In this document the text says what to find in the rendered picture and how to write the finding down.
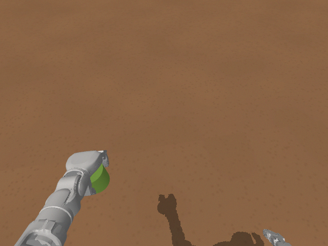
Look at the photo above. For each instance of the tin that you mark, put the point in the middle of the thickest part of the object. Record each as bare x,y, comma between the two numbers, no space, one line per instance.
100,179

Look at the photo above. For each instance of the right robot hand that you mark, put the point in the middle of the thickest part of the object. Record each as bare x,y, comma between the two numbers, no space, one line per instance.
275,238

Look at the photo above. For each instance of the left robot arm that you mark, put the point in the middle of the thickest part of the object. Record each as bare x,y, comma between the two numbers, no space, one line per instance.
51,225

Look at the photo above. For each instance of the left robot hand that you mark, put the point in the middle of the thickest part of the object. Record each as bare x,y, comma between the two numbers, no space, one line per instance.
89,161

